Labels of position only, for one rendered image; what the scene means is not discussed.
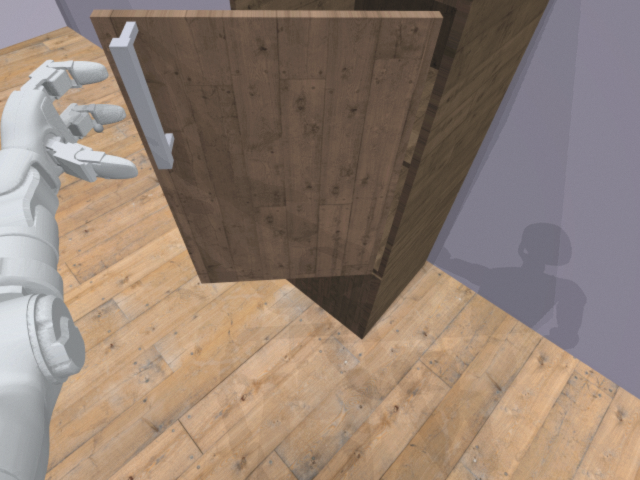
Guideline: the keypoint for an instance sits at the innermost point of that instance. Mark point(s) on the cupboard door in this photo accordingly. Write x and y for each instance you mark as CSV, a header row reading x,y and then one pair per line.
x,y
290,130

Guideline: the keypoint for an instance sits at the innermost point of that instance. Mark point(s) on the robot left upper arm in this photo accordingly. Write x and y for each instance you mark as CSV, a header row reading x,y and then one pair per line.
x,y
40,347

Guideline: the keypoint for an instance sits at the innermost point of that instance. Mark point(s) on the robot left hand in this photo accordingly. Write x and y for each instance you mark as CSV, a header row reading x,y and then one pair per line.
x,y
30,121

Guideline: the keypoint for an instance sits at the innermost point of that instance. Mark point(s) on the handle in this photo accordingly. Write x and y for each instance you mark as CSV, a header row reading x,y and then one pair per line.
x,y
128,65

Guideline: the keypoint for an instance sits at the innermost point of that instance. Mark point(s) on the robot left forearm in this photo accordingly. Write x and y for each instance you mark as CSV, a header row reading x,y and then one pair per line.
x,y
29,235

